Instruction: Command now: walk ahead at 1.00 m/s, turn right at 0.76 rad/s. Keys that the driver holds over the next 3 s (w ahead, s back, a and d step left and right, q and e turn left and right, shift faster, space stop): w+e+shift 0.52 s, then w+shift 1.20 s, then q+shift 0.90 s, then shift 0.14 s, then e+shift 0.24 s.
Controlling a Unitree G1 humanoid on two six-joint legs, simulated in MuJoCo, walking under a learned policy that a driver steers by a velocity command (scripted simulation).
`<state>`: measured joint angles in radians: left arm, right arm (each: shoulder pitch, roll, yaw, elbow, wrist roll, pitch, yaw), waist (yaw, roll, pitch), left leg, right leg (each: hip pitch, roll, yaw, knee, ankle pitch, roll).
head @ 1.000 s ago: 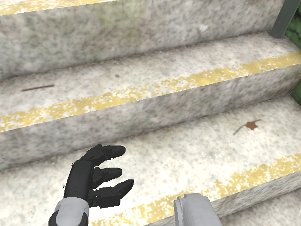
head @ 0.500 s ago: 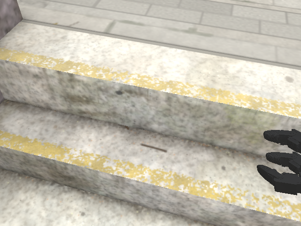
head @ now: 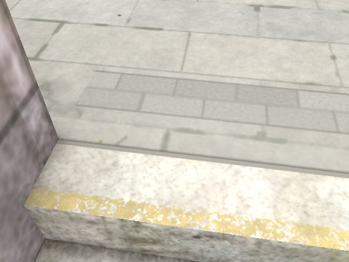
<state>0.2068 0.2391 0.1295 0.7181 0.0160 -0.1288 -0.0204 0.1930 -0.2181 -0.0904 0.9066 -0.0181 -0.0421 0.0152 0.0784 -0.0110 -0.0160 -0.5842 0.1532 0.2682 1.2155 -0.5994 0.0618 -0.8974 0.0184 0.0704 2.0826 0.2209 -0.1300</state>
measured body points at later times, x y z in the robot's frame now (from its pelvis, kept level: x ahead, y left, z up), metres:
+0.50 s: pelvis +0.28 +0.05 +0.18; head +0.34 +0.10 +0.62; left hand +0.48 +0.24 +0.02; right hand +0.32 -0.25 +0.12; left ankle +0.14 +0.21 -0.27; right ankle +0.28 +0.03 -0.48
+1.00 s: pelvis +0.51 +0.11 +0.38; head +0.49 +0.14 +0.83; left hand +0.76 +0.25 +0.29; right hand +0.48 -0.16 +0.27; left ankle +0.56 +0.18 -0.27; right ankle +0.43 +0.01 -0.13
